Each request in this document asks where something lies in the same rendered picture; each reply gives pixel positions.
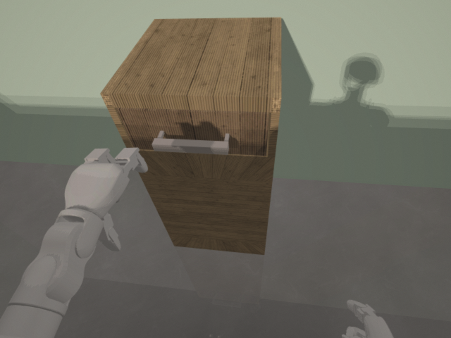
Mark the robot right hand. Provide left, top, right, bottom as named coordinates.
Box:
left=342, top=300, right=394, bottom=338

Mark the cabinet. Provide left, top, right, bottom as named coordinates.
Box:
left=100, top=17, right=281, bottom=255

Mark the left robot forearm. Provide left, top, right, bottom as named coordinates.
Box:
left=0, top=208, right=104, bottom=338

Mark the handle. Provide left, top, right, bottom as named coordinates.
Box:
left=152, top=131, right=230, bottom=155

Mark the robot left hand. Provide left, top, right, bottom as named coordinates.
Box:
left=65, top=148, right=148, bottom=251

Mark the drawer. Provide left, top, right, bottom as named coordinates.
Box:
left=117, top=108, right=269, bottom=156

